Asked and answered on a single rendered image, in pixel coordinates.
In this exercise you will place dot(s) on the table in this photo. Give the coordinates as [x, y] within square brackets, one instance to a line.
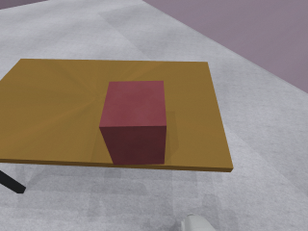
[50, 111]

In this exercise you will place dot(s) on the carton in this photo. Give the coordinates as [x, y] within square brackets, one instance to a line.
[133, 123]

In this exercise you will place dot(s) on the robot right thigh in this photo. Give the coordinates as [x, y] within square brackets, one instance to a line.
[196, 223]

